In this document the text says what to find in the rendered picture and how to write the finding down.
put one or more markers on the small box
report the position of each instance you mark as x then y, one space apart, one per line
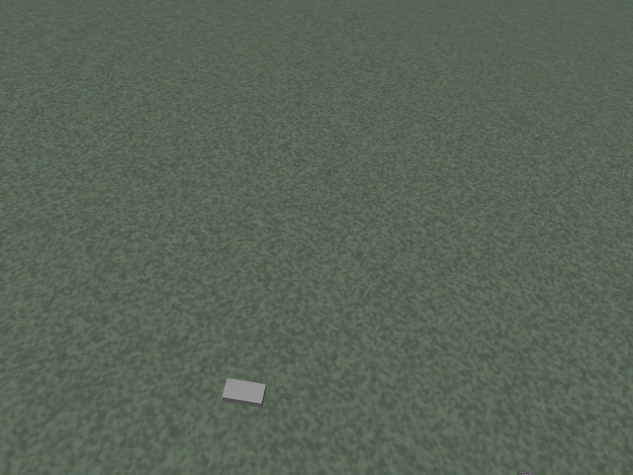
244 393

